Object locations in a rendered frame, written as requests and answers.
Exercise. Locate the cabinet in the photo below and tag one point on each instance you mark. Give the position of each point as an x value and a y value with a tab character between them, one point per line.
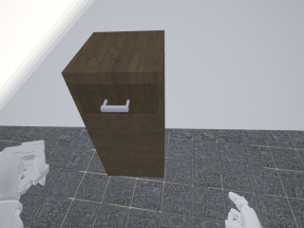
128	145

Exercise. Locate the drawer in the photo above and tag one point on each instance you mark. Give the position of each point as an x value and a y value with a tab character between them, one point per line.
143	97

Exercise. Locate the left robot hand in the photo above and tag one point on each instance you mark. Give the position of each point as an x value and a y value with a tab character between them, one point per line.
12	169

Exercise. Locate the handle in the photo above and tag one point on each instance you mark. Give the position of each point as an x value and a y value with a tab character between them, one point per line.
115	108

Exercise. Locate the right robot hand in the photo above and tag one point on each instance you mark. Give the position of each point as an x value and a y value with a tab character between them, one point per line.
246	218

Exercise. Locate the robot left forearm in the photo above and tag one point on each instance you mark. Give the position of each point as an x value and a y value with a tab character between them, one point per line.
10	211

